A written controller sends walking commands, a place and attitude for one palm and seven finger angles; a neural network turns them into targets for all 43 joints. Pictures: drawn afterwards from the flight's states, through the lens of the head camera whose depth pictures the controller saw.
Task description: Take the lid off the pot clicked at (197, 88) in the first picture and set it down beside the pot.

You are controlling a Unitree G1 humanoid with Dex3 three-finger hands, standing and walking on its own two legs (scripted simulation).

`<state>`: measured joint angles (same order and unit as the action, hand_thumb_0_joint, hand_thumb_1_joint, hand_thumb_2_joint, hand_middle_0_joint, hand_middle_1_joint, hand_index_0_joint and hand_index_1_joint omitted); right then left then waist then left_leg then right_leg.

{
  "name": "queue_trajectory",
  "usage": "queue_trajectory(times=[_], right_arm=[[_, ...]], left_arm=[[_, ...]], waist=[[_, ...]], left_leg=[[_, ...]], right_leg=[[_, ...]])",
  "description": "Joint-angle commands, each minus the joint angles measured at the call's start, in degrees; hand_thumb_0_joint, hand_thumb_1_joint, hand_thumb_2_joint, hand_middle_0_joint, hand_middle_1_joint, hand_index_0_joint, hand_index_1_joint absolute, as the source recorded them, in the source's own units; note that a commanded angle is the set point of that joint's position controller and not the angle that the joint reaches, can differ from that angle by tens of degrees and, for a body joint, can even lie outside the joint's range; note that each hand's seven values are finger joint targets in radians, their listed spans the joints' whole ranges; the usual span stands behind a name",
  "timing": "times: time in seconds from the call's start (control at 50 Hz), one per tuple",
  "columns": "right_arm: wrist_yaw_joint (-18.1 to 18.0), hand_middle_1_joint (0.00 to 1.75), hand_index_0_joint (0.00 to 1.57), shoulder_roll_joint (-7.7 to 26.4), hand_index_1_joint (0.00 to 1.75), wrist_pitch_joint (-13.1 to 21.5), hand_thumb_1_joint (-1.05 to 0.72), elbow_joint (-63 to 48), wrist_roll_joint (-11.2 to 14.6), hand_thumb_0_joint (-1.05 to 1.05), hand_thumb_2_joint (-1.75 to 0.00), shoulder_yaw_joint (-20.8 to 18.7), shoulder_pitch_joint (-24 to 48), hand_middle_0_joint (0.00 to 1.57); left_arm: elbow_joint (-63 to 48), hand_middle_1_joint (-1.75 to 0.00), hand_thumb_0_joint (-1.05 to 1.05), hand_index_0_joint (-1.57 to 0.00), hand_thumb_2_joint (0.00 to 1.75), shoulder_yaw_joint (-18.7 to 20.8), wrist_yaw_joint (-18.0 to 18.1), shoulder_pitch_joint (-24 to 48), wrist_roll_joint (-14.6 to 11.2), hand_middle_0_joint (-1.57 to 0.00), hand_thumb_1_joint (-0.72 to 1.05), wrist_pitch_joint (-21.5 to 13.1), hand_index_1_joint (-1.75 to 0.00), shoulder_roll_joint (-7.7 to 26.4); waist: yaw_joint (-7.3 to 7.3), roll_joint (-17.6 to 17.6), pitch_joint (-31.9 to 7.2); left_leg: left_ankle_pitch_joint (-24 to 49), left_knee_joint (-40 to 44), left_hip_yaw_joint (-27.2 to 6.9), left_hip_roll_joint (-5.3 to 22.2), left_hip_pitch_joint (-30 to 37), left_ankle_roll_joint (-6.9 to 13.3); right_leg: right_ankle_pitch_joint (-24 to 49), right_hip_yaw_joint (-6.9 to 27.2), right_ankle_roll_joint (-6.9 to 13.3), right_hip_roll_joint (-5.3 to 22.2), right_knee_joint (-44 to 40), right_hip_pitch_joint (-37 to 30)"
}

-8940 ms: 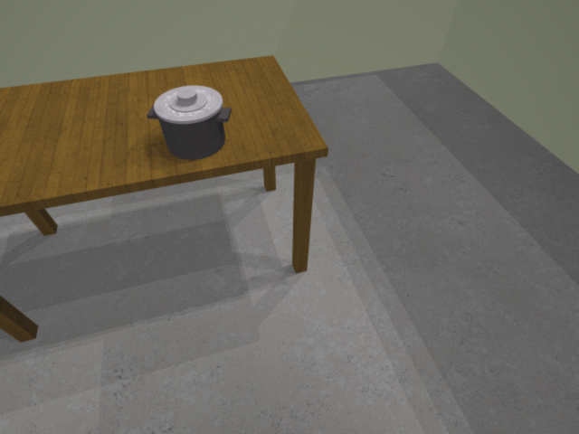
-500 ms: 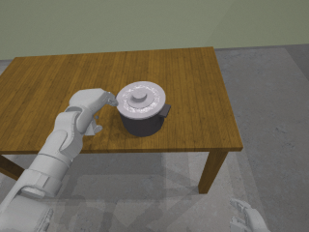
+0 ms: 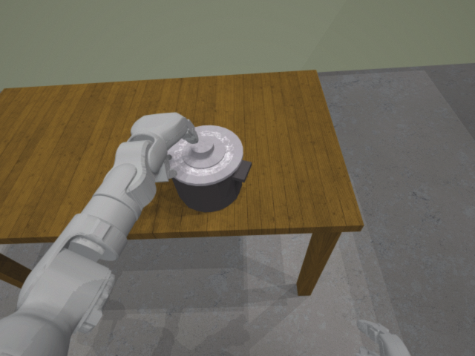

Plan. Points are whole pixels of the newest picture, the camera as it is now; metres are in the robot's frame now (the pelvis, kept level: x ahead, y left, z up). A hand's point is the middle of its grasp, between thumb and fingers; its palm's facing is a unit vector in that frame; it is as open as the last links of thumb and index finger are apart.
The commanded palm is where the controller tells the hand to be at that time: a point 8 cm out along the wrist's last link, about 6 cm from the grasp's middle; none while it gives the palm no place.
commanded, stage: move the open hand above the knob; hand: left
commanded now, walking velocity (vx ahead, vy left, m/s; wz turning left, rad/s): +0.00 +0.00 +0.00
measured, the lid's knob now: (202, 146) +0.52 +0.09 +0.03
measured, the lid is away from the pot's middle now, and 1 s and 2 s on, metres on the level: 0.00 0.00 0.00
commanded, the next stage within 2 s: lower the open fingers around the knob in 1.02 s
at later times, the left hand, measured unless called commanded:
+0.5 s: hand (190, 135) +0.49 +0.10 +0.09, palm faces -0.34 -0.09 -0.93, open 10.1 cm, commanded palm +0.49 +0.11 +0.16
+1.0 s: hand (194, 137) +0.48 +0.09 +0.09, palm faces -0.33 -0.09 -0.94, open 10.1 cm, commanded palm +0.48 +0.10 +0.16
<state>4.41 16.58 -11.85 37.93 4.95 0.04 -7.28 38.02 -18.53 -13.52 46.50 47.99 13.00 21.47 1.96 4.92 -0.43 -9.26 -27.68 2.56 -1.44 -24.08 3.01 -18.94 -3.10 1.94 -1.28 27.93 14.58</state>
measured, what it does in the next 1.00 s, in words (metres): stands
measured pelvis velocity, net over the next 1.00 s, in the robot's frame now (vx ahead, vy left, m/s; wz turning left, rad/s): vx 0.00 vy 0.01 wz -0.03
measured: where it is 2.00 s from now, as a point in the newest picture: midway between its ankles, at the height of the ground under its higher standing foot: outside the picture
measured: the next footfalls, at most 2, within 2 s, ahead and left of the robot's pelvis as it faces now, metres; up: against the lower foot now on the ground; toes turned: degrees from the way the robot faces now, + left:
none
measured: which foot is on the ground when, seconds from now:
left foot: down 0.00-1.00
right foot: down 0.00-1.00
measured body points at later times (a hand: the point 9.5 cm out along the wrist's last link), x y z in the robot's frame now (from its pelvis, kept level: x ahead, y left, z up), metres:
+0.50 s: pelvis +0.01 +0.01 +0.00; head +0.06 -0.02 +0.45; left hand +0.50 +0.10 +0.14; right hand +0.04 -0.26 -0.14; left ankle +0.05 +0.09 -0.74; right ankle -0.05 -0.10 -0.74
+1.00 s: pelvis +0.00 +0.01 +0.00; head +0.05 -0.02 +0.45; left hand +0.49 +0.09 +0.15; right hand +0.09 -0.25 -0.14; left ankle +0.05 +0.09 -0.74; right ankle -0.05 -0.10 -0.74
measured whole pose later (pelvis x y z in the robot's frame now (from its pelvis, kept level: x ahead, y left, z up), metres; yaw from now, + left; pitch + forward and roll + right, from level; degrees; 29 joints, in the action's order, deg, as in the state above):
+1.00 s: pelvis +0.00 +0.01 +0.00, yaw -2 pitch +9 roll +0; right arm 2.9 15.2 -8.0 41.9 3.4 -0.9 -11.2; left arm 60.6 -17.7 -8.6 61.3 48.9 17.0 13.9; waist 5.0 4.7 -3.9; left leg -9.4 -27.6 4.1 -1.4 -27.2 3.7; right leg -18.6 -1.4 1.2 -1.1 28.2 18.3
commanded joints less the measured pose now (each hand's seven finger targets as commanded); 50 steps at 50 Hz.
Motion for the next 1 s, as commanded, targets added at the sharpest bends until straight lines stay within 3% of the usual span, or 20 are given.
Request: queue_trajectory(times=[0.0,0.04,0.1,0.14,0.2,0.24,0.26,0.34,0.38,0.44,0.46,0.52,0.54,0.62,0.68,0.7,0.78,0.86,0.94,0.98], right_arm=[[-0.8,0.30,0.20,6.6,0.30,1.7,-0.90,-5.1,-0.1,0.00,-0.90,-2.8,0.7,0.20],[-1.0,0.30,0.20,7.1,0.30,2.3,-0.90,-4.5,-0.5,0.00,-0.90,-2.8,-0.3,0.20],[-1.5,0.30,0.20,6.7,0.30,2.7,-0.90,-3.4,-0.8,0.00,-0.90,-3.2,-1.7,0.20],[-1.6,0.30,0.20,7.0,0.30,3.1,-0.90,-2.7,-0.8,0.00,-0.90,-3.2,-2.9,0.20],[-1.9,0.30,0.20,7.4,0.30,3.3,-0.90,-1.3,-0.8,0.00,-0.90,-3.5,-4.2,0.20],[-2.0,0.30,0.20,7.4,0.30,4.4,-0.90,-1.2,-1.2,0.00,-0.90,-3.7,-5.2,0.20],[-2.3,0.30,0.20,7.2,0.30,4.5,-0.90,-1.3,-1.5,0.00,-0.90,-4.0,-5.6,0.20],[-2.4,0.30,0.20,7.9,0.30,4.7,-0.90,-1.4,-1.6,0.00,-0.90,-3.9,-7.1,0.20],[-2.1,0.30,0.20,7.4,0.30,4.9,-0.90,-2.3,-1.7,0.00,-0.90,-4.3,-6.7,0.20],[-2.0,0.30,0.20,8.0,0.30,4.6,-0.90,-1.6,-1.3,0.00,-0.90,-4.5,-7.7,0.20],[-2.2,0.30,0.20,7.8,0.30,4.5,-0.90,-1.8,-1.4,0.00,-0.90,-4.5,-7.3,0.20],[-2.0,0.30,0.20,7.7,0.30,5.6,-0.90,-1.7,-1.4,0.00,-0.90,-4.9,-7.9,0.20],[-2.0,0.30,0.20,7.2,0.30,5.9,-0.90,-1.7,-1.6,0.00,-0.90,-4.9,-8.2,0.20],[-1.7,0.30,0.20,7.8,0.30,5.2,-0.90,-0.4,-1.5,0.00,-0.90,-4.9,-8.3,0.20],[-1.5,0.30,0.20,7.2,0.30,5.2,-0.90,-1.2,-1.5,0.00,-0.90,-4.6,-6.9,0.20],[-1.6,0.30,0.20,7.0,0.30,4.7,-0.90,-0.5,-1.4,0.00,-0.90,-4.5,-7.0,0.20],[-1.8,0.30,0.20,7.3,0.30,5.4,-0.90,-0.7,-1.4,0.00,-0.90,-4.4,-6.4,0.20],[-2.2,0.30,0.20,7.0,0.30,4.8,-0.90,-0.1,-1.5,0.00,-0.90,-4.0,-6.4,0.20],[-2.2,0.30,0.20,7.0,0.30,5.0,-0.90,-0.9,-1.6,0.00,-0.90,-3.8,-5.6,0.20],[-2.2,0.30,0.20,6.9,0.30,4.9,-0.90,-0.9,-1.5,0.00,-0.90,-3.8,-5.8,0.20]], left_arm=[[-4.2,-0.08,0.00,-0.82,1.34,4.1,3.2,32.7,1.0,-0.82,-0.26,0.2,-0.08,7.9],[-2.6,-0.08,0.00,-0.82,1.34,7.1,3.7,36.5,2.0,-0.82,-0.26,-0.1,-0.08,11.4],[1.7,-0.08,0.00,-0.82,1.34,6.0,4.7,36.6,1.5,-0.82,-0.26,0.2,-0.08,9.2],[7.0,-0.08,0.00,-0.82,1.34,6.3,4.8,36.2,2.2,-0.82,-0.26,0.8,-0.08,8.7],[8.9,-0.08,0.00,-0.82,1.34,4.9,5.2,40.8,1.4,-0.82,-0.26,1.9,-0.08,7.4],[7.5,-0.08,0.00,-0.82,1.34,5.2,5.1,45.4,2.2,-0.82,-0.26,1.5,-0.08,7.7],[7.3,-0.08,0.00,-0.82,1.34,5.4,5.2,44.7,1.5,-0.82,-0.26,1.2,-0.08,7.6],[11.9,-0.08,0.00,-0.82,1.34,9.8,5.4,40.1,3.5,-0.82,-0.26,1.0,-0.08,12.8],[8.9,-0.08,0.00,-0.82,1.34,6.7,5.5,40.5,3.7,-0.82,-0.26,0.8,-0.08,8.7],[13.3,-0.08,0.00,-0.82,1.34,6.8,5.4,37.9,3.4,-0.82,-0.26,1.5,-0.08,8.0],[11.0,-0.08,0.00,-0.82,1.34,5.9,5.6,39.9,2.3,-0.82,-0.26,1.7,-0.08,7.1],[3.4,-0.08,0.00,-0.82,1.34,6.5,6.2,47.0,3.0,-0.82,-0.26,0.4,-0.08,8.8],[4.8,-0.08,0.00,-0.82,1.34,4.6,6.1,46.3,3.3,-0.82,-0.26,0.4,-0.08,6.2],[10.9,-0.08,0.00,-0.82,1.34,5.8,6.9,41.2,3.0,-0.82,-0.26,2.2,-0.08,6.0],[8.6,-0.08,0.00,-0.82,1.34,3.1,6.8,43.4,3.1,-0.82,-0.26,2.4,-0.08,3.2],[11.2,-0.08,0.00,-0.82,1.34,2.5,6.8,42.4,2.6,-0.82,-0.26,2.9,-0.08,2.2],[8.6,-0.08,0.00,-0.82,1.34,4.0,7.0,47.0,2.2,-0.82,-0.26,2.5,-0.08,4.1],[14.2,-0.08,0.00,-0.82,1.34,3.7,7.4,43.8,2.3,-0.82,-0.26,3.7,-0.08,3.0],[11.6,-0.08,0.00,-0.82,1.34,4.6,7.3,46.8,2.9,-0.82,-0.26,3.5,-0.08,4.7],[12.9,-0.08,0.00,-0.82,1.34,3.0,7.0,45.3,3.2,-0.82,-0.26,3.5,-0.08,3.0]], waist=[[2.27,-5.4,-22.3],[2.08,-7.6,-25.7],[2.63,-6.4,-25.5],[2.93,-9.9,-24.7],[3.96,-7.0,-23.2],[4.37,-6.9,-28.1],[4.57,-6.0,-27.6],[3.28,-9.1,-28.9],[3.43,-5.0,-29.3],[3.86,-8.3,-25.3],[4.05,-6.7,-24.8],[4.59,-2.7,-30.5],[4.87,-2.7,-30.2],[4.23,-7.2,-26.4],[4.49,-4.7,-28.4],[4.86,-5.9,-25.0],[4.89,-5.7,-28.1],[4.84,-9.0,-24.2],[4.51,-7.0,-27.9],[4.64,-6.3,-26.7]], left_leg=[[12.9,-1.5,-2.2,-1.5,20.6,1.7],[13.4,-1.5,-2.9,-1.4,20.9,1.8],[14.0,-1.8,-2.1,-1.2,20.7,1.9],[13.4,-1.7,-2.1,-1.3,18.5,1.9],[12.2,-1.3,-1.6,-1.0,18.3,1.9],[13.5,-2.2,-2.5,-0.9,20.2,2.1],[14.4,-2.5,-2.1,-0.9,20.6,2.3],[15.9,-2.0,-2.1,-0.9,18.4,2.2],[17.6,-2.3,-2.2,-0.8,20.9,2.1],[16.6,-1.6,-2.1,-0.5,19.5,2.0],[15.8,-1.2,-1.7,-0.4,19.9,2.1],[17.9,-2.4,-3.4,-0.2,25.4,2.2],[19.1,-3.1,-3.9,-0.1,25.7,2.3],[16.5,-1.9,-3.2,-0.2,23.1,1.8],[17.2,-2.5,-3.5,-0.5,24.3,1.8],[15.9,-1.9,-3.2,-0.1,23.2,1.7],[15.1,-2.0,-3.9,-0.3,24.7,1.7],[13.3,-1.1,-3.0,-0.3,20.9,1.7],[13.4,-1.5,-3.2,-0.6,21.8,1.6],[13.7,-1.9,-3.2,-0.8,21.8,1.7]], right_leg=[[24.6,2.2,-0.4,-1.6,-3.0,4.0],[25.3,2.7,-0.3,-1.6,-3.0,3.2],[26.2,2.9,-0.5,-1.5,-2.7,3.2],[26.8,2.9,-0.6,-1.5,-3.0,3.6],[25.5,2.9,-0.8,-1.5,-3.2,4.7],[26.3,3.6,-0.5,-1.5,-2.8,5.3],[27.7,3.7,-0.6,-1.4,-2.9,4.4],[30.2,3.7,-0.6,-1.6,-2.6,2.2],[29.9,3.3,-0.3,-1.9,-2.5,4.5],[27.9,2.4,-0.5,-2.4,-3.3,5.4],[27.2,2.5,-0.6,-2.3,-3.7,5.0],[26.6,3.0,-0.1,-2.5,-2.9,7.4],[26.0,3.0,0.2,-2.6,-2.7,9.1],[24.7,1.7,-0.3,-3.1,-3.2,8.9],[24.8,2.2,-0.1,-2.7,-2.8,9.3],[23.2,1.5,-0.2,-2.8,-3.1,9.4],[22.8,2.0,-0.2,-2.8,-3.0,9.8],[21.7,1.9,-0.4,-2.5,-3.2,8.8],[22.9,2.7,-0.3,-2.2,-3.2,7.7],[23.3,2.4,-0.2,-2.5,-3.0,8.7]])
